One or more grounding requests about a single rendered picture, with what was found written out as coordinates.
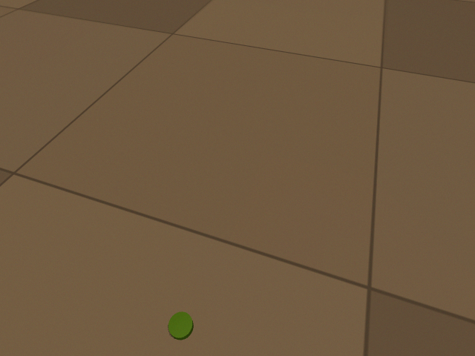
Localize tin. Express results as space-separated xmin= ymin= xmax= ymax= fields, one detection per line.
xmin=168 ymin=311 xmax=194 ymax=340

